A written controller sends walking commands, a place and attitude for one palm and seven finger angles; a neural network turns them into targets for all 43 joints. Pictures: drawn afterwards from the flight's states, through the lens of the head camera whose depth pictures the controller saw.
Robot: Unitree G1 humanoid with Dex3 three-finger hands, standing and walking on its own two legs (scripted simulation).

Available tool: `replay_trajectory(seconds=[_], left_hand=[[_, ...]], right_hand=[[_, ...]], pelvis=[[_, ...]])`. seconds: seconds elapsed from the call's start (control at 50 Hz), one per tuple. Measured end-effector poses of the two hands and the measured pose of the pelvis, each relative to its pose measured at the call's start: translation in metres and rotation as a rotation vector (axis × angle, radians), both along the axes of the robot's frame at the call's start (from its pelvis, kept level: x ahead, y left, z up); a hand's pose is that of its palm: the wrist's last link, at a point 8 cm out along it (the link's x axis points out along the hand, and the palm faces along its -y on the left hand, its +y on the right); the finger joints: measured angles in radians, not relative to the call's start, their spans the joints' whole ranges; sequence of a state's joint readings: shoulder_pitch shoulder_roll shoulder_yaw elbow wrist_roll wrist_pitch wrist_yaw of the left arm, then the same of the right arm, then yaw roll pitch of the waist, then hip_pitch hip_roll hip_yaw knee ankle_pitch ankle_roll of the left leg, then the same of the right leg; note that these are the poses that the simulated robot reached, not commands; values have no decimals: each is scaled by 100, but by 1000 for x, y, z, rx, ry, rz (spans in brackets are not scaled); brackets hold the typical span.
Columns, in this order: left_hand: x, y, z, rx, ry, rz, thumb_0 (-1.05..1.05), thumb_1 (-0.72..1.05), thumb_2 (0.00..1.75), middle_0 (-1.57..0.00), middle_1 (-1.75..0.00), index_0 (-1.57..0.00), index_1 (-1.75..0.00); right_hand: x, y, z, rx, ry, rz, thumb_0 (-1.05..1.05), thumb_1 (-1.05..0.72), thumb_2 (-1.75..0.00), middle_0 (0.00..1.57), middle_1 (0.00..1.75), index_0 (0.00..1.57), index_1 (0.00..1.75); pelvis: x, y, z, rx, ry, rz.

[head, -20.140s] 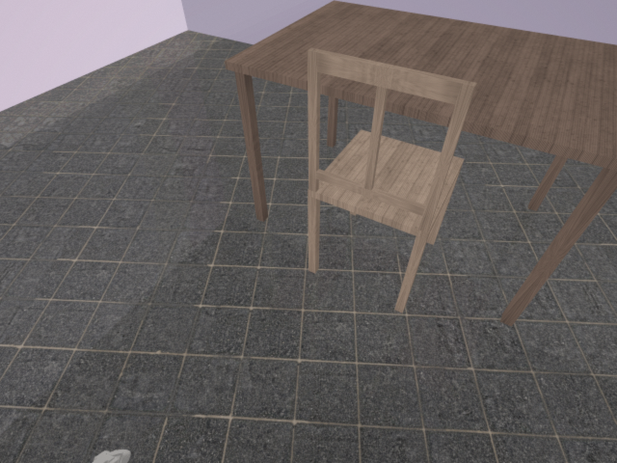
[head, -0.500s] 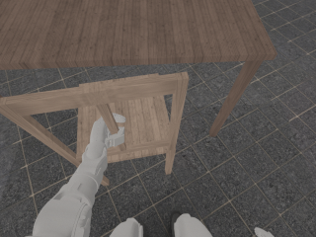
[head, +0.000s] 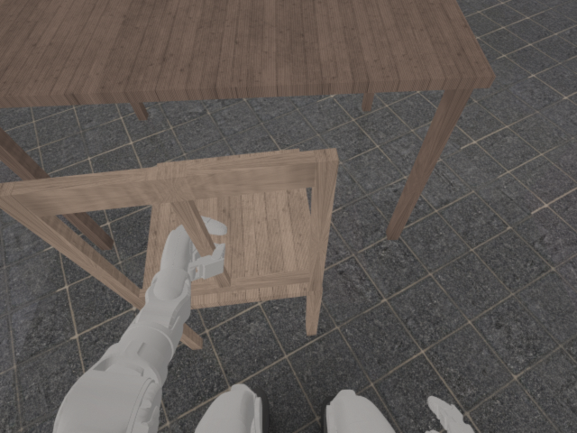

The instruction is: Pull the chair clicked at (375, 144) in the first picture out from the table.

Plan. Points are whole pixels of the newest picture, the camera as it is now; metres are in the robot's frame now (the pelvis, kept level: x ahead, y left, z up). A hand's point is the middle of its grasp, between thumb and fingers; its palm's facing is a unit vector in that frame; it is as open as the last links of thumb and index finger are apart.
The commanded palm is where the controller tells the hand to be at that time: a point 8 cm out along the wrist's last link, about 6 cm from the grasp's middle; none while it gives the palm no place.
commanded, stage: step backward, pulling the chair out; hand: left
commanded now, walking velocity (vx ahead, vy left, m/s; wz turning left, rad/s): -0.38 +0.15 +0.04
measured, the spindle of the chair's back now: (207, 249) +0.39 +0.15 -0.06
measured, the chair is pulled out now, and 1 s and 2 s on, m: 0.22 0.39 0.69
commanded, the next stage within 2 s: stop walking, hand still on the chair in 1.54 s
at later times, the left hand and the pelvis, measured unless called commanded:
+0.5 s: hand (203, 301) +0.30 +0.14 -0.05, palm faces -0.03 -0.98 -0.19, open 5.5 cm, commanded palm +0.29 +0.20 -0.05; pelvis -0.08 +0.02 +0.00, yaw +1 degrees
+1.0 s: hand (195, 377) +0.19 +0.14 -0.05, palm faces +0.00 -0.98 -0.20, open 5.6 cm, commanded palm +0.19 +0.19 -0.05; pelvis -0.19 +0.01 +0.01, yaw -1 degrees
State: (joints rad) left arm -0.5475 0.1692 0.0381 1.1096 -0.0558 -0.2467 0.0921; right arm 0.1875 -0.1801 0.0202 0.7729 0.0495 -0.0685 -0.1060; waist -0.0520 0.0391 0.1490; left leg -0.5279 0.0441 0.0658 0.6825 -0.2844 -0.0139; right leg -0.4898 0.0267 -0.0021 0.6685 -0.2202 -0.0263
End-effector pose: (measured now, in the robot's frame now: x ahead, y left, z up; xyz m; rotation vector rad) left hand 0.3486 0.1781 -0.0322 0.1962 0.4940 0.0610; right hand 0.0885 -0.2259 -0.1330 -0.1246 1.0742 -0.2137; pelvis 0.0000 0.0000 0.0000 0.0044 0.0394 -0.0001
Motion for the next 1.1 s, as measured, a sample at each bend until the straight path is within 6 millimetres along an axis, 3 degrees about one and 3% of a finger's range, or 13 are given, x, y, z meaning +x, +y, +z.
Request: replay_trajectory(seconds=[0.14,0.22,0.32,0.48,0.64,0.76,0.86,0.94,1.1], left_hand=[[-18,0,1,-14,19,-5,5,63,78,-33,-117,-50,-145],[-24,4,0,-20,10,-48,4,64,77,-31,-120,-50,-145],[-38,11,0,-23,7,-75,4,65,77,-30,-122,-50,-145],[-64,12,0,-11,2,-42,4,63,80,-33,-121,-50,-145],[-97,17,0,-22,6,-62,4,64,78,-30,-123,-50,-145],[-130,22,1,-25,22,-52,5,65,78,-30,-122,-50,-145],[-146,20,1,-4,11,-24,5,63,80,-33,-122,-50,-145],[-161,14,1,1,12,-6,5,63,79,-34,-120,-50,-145],[-197,5,1,-12,12,-38,4,64,76,-31,-122,-50,-145]], right_hand=[[-42,-36,16,-110,65,-15,0,-90,-90,20,30,20,30],[-61,-46,25,-194,80,-15,0,-90,-90,20,30,20,30],[-81,-35,32,-200,78,-27,0,-90,-90,20,30,20,30],[-101,-5,10,-63,75,-29,0,-90,-90,20,30,20,30],[-129,3,14,-106,57,-7,0,-90,-90,20,30,20,30],[-151,6,19,-96,64,4,0,-90,-90,20,30,20,30],[-168,0,12,-56,78,23,0,-90,-90,20,30,20,30],[-189,-16,13,-64,64,-15,0,-90,-90,20,30,20,30],[-232,-43,25,-178,54,-38,0,-90,-90,20,30,20,30]], pelvis=[[-21,10,8,32,24,17],[-35,24,5,22,42,45],[-53,29,5,37,17,14],[-75,19,1,-1,10,5],[-114,35,1,28,7,19],[-128,34,7,-11,8,-1],[-150,17,7,-33,4,-29],[-173,8,9,-30,2,-22],[-212,20,6,-9,18,9]])
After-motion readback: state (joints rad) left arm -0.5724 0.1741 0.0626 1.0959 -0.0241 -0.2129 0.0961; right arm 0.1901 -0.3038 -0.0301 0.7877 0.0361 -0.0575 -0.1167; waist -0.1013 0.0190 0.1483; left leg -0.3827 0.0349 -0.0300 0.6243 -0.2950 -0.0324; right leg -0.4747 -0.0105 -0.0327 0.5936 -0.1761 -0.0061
